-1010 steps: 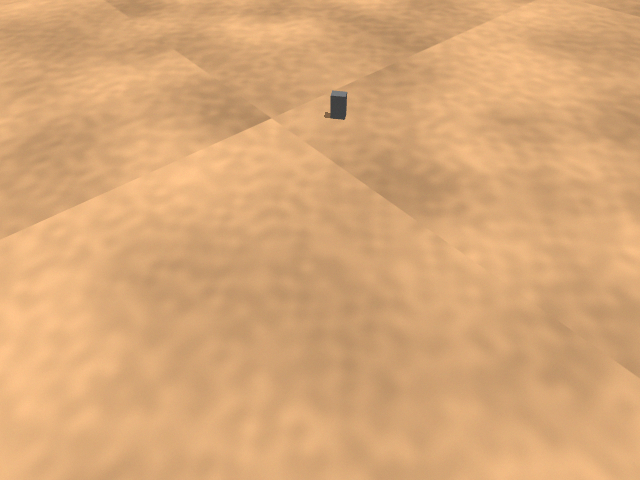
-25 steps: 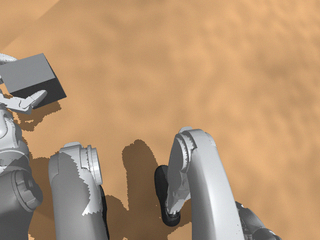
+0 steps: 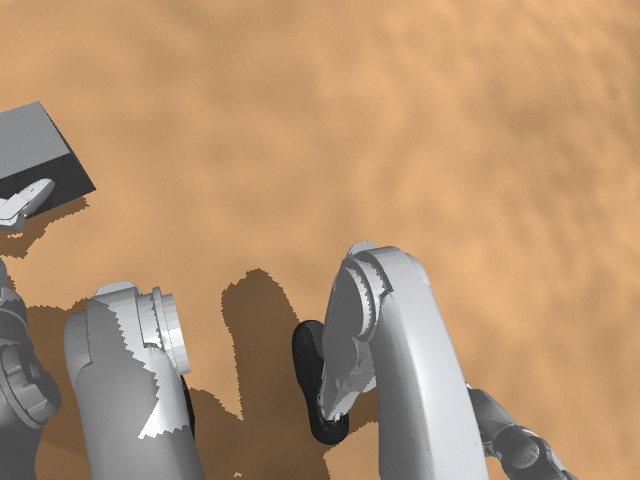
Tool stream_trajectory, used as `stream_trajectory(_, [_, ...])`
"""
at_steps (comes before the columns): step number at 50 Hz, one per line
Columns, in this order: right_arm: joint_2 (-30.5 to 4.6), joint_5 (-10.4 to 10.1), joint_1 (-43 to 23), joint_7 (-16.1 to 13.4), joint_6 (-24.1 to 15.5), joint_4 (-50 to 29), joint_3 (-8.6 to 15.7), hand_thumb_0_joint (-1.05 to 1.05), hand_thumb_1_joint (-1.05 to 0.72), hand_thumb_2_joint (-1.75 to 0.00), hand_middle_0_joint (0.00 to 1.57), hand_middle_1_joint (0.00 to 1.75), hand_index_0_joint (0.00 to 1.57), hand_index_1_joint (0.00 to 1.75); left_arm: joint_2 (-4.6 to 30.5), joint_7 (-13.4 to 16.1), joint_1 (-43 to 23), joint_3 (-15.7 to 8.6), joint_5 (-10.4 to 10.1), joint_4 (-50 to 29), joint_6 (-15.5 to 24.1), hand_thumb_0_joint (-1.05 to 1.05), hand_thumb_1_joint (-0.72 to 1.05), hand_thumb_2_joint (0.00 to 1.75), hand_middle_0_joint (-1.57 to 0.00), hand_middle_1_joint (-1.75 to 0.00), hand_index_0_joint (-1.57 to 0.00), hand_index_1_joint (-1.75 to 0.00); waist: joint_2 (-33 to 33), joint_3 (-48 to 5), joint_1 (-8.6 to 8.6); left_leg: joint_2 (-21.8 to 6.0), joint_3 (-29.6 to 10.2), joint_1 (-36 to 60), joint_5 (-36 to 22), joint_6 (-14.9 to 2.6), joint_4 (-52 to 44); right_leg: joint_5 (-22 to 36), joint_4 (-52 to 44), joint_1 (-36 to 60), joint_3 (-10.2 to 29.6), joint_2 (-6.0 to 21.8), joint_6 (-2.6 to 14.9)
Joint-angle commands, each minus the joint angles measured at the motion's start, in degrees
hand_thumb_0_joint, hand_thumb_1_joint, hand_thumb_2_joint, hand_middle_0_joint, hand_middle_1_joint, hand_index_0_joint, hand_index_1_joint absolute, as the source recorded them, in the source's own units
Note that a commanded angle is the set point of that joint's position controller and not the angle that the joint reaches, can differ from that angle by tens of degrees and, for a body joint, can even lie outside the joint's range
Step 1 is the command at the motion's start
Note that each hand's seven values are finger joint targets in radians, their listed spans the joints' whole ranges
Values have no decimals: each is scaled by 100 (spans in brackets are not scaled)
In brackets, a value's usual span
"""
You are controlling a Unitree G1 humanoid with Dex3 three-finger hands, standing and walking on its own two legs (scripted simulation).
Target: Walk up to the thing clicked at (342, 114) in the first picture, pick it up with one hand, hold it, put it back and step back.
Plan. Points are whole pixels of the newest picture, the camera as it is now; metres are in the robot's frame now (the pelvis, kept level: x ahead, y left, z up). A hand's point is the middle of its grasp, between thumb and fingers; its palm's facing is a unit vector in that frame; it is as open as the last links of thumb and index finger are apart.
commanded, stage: lower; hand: left
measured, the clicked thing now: (32, 167) +0.47 +0.27 -0.15
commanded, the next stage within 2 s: loosen in 1.02 s
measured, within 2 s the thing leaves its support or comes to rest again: rests again in 0.90 s
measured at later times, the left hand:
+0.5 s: hand (8, 178) +0.46 +0.30 -0.17, palm faces +0.42 -0.91 -0.02, open 10.0 cm
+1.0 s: hand (16, 183) +0.46 +0.30 -0.19, palm faces +0.42 -0.91 -0.03, open 10.0 cm
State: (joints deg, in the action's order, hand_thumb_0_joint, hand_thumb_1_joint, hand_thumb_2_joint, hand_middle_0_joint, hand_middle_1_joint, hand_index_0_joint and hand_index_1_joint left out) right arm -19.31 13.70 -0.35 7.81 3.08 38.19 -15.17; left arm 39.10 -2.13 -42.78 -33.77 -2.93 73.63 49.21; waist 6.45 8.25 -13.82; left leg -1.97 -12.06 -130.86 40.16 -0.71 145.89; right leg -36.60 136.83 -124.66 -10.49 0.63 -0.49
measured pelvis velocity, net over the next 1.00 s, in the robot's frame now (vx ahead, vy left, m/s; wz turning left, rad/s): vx -0.01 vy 0.01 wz -0.09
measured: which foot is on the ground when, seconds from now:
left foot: down 0.00-1.00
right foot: down 0.00-1.00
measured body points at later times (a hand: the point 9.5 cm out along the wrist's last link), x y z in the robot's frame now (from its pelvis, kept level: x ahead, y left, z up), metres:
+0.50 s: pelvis +0.00 +0.01 -0.01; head +0.25 +0.16 +0.32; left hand +0.43 +0.35 -0.17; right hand +0.12 -0.26 -0.07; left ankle +0.08 +0.12 -0.27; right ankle +0.12 -0.11 -0.27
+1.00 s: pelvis -0.01 +0.01 -0.02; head +0.25 +0.17 +0.31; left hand +0.43 +0.35 -0.19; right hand +0.12 -0.25 -0.05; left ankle +0.08 +0.12 -0.27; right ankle +0.12 -0.11 -0.27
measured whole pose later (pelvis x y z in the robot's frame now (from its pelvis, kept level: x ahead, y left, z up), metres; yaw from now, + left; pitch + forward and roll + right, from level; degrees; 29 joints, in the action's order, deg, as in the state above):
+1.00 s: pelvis -0.01 +0.01 -0.02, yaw -5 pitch +14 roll -18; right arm -21.7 20.4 -9.4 7.1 2.9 32.0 -29.7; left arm 54.1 1.4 -43.0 -34.6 -2.7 87.0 59.2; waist 15.8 18.5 -16.2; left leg -2.4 -20.0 -127.9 41.6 -1.2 152.0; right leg -34.3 136.6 -119.2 -16.2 -2.5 -2.9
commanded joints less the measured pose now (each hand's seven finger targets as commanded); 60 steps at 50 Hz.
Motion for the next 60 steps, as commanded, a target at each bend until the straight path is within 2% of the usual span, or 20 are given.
stream_trajectory(1, [-1703, 70, 673, -110, 17, -90, 323, 0, -90, -90, 20, 30, 20, 30, 1393, 8, -1692, -100, -137, -870, 669, 0, 5, 132, -135, -151, -138, -150, -1998, -3556, -349, -61, 231, 2183, -647, 31, -1536, 864, -1150, 1935, -239, -333, 128])
stream_trajectory(3, [-1733, 118, 613, -110, -2, -101, 245, 0, -90, -90, 20, 30, 20, 30, 1466, 8, -1813, -60, -138, -835, 775, 0, 6, 132, -136, -151, -139, -150, -2072, -3510, -422, -72, 215, 2211, -645, 39, -1504, 893, -1125, 2012, -260, -343, 122])
stream_trajectory(6, [-1832, 203, 522, -98, -20, -153, 133, 0, -90, -90, 20, 30, 20, 30, 1747, 60, -1791, -247, -155, -772, 923, 0, 5, 132, -135, -151, -138, -150, -2254, -3577, -384, -103, 152, 2484, -769, 98, -1483, 984, -1057, 2045, -331, -359, 128])
stream_trajectory(7, [-1861, 230, 438, -101, -17, -165, 116, 0, -91, -90, 20, 30, 20, 30, 1683, 63, -1743, -183, -148, -706, 955, 0, 6, 132, -135, -150, -138, -150, -2296, -3526, -398, -116, 127, 2556, -800, 109, -1474, 995, -1025, 1977, -355, -360, 132])
stream_trajectory(10, [-1924, 288, 337, -97, -26, -165, 15, 0, -91, -90, 20, 30, 20, 30, 1898, 114, -1729, -254, -120, -672, 1057, 0, 6, 131, -133, -148, -136, -148, -2521, -3417, -395, -135, 54, 2666, -816, 148, -1504, 1013, -955, 1934, -429, -361, 142])
stream_trajectory(12, [-1960, 344, 336, -98, -22, -163, -46, 0, -91, -91, 20, 30, 20, 30, 1941, 112, -1685, -222, -90, -692, 1112, 0, 8, 132, -134, -148, -136, -149, -2688, -3531, -441, -162, 16, 2939, -1169, 180, -1454, 1278, -901, 2003, -468, -376, 140])
stream_trajectory(15, [-2016, 397, 261, -104, -16, -176, -110, 0, -91, -91, 20, 30, 20, 30, 1911, 108, -1573, -129, -59, -602, 1138, 0, 9, 132, -134, -148, -136, -149, -2757, -3360, -518, -193, -57, 3010, -1303, 202, -1448, 1387, -858, 1970, -537, -380, 136])
stream_trajectory(19, [-2103, 449, 153, -104, 27, -223, -212, 0, -91, -90, 20, 30, 20, 30, 2040, 164, -1465, -190, -62, -485, 1168, 0, 10, 131, -133, -147, -135, -147, -2819, -3231, -550, -237, -189, 3131, -1399, 237, -1474, 1438, -804, 1968, -630, -384, 127])
stream_trajectory(27, [-2149, 533, -102, -111, 53, -376, -438, 0, -91, -90, 20, 30, 20, 30, 2299, 298, -1559, -241, -93, -186, 1330, 0, 12, 133, -135, -149, -138, -149, -2448, -2901, -710, -260, -268, 2728, -1049, 181, -1355, 1292, -878, 2134, -712, -451, 71])
stream_trajectory(29, [-2161, 570, -163, -121, 58, -404, -505, 0, -91, -90, 20, 30, 20, 30, 2337, 294, -1614, -172, -82, -187, 1400, 0, 13, 133, -134, -149, -137, -149, -2548, -2855, -773, -272, -285, 2771, -1097, 189, -1336, 1345, -861, 2179, -731, -459, 60])
stream_trajectory(32, [-2187, 601, -277, -134, 57, -450, -573, 0, -90, -90, 20, 30, 20, 30, 2542, 313, -1551, -188, -23, -15, 1439, 0, 13, 132, -134, -148, -136, -148, -2590, -2713, -733, -293, -303, 2714, -958, 202, -1358, 1241, -864, 2155, -750, -484, 72])
stream_trajectory(34, [-2203, 615, -341, -141, 67, -490, -615, 0, -91, -90, 20, 30, 20, 30, 2473, 316, -1602, -134, -52, 65, 1463, 0, 13, 132, -135, -148, -137, -148, -2493, -2660, -827, -296, -328, 2622, -847, 184, -1325, 1181, -886, 2120, -788, -491, 51])
stream_trajectory(39, [-2277, 655, -407, -161, 69, -541, -693, 0, -90, -90, 20, 30, 20, 30, 2634, 353, -1372, -280, -89, 244, 1502, 0, 8, 131, -133, -148, -136, -148, -2573, -2680, -770, -342, -418, 2849, -986, 234, -1374, 1275, -857, 2202, -862, -510, 46])
stream_trajectory(42, [-2287, 667, -455, -173, 71, -553, -755, 0, -90, -90, 20, 30, 20, 30, 2638, 328, -1471, -162, -87, 252, 1530, 0, 8, 131, -134, -148, -136, -148, -2565, -2610, -870, -355, -472, 2808, -1008, 230, -1351, 1327, -839, 2214, -899, -541, 36])
stream_trajectory(45, [-2291, 684, -501, -188, 84, -584, -798, 0, -90, -90, 20, 30, 20, 30, 2844, 342, -1427, -195, -52, 269, 1553, 0, 8, 128, -133, -146, -136, -145, -2585, -2557, -830, -349, -431, 2738, -963, 213, -1313, 1306, -878, 2263, -889, -558, 38])
stream_trajectory(47, [-2307, 694, -559, -198, 82, -599, -812, 0, -90, -90, 20, 30, 20, 30, 2785, 337, -1459, -146, -55, 263, 1582, 0, 8, 129, -134, -147, -136, -146, -2595, -2400, -890, -377, -491, 2730, -902, 226, -1355, 1257, -852, 2161, -922, -552, 38])
stream_trajectory(50, [-2349, 716, -557, -206, 75, -598, -840, 0, -90, -90, 20, 30, 20, 30, 2805, 361, -1379, -233, -107, 358, 1616, 0, 8, 129, -134, -146, -137, -146, -2610, -2455, -901, -387, -529, 2864, -1012, 240, -1328, 1346, -856, 2221, -959, -563, 20])
stream_trajectory(53, [-2348, 737, -559, -203, 93, -618, -887, 0, -90, -90, 20, 30, 20, 30, 2915, 400, -1314, -288, -103, 366, 1628, 0, 7, 127, -132, -145, -135, -144, -2652, -2483, -850, -393, -542, 2884, -1118, 250, -1328, 1420, -854, 2335, -965, -584, 31])
stream_trajectory(56, [-2384, 754, -630, -217, 115, -649, -905, 0, -90, -90, 20, 30, 20, 30, 2892, 399, -1372, -177, -51, 423, 1644, 0, 7, 127, -133, -145, -136, -145, -2721, -2216, -939, -428, -621, 2907, -1042, 274, -1407, 1343, -817, 2135, -1008, -568, 37])
stream_trajectory(60, [-2373, 751, -674, -217, 110, -692, -915, 0, -91, -89, 20, 30, 20, 30, 2933, 371, -1380, -173, -78, 327, 1655, 0, -9, 95, -124, -124, -128, -121, -2623, -2273, -916, -430, -595, 2854, -957, 251, -1386, 1298, -855, 2192, -997, -586, 33])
